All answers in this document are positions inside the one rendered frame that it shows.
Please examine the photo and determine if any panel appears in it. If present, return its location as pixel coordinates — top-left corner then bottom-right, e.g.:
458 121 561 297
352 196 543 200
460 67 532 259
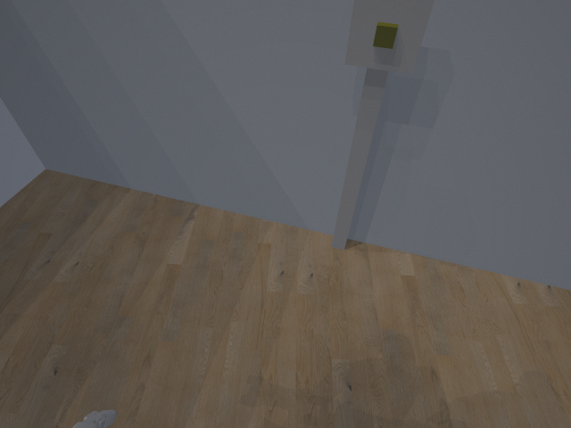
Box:
331 0 434 250

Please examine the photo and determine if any button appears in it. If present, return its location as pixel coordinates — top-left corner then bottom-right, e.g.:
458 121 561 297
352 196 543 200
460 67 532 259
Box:
373 22 399 49

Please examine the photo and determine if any robot left hand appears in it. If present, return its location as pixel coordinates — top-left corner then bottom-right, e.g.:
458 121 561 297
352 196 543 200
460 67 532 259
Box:
72 410 117 428

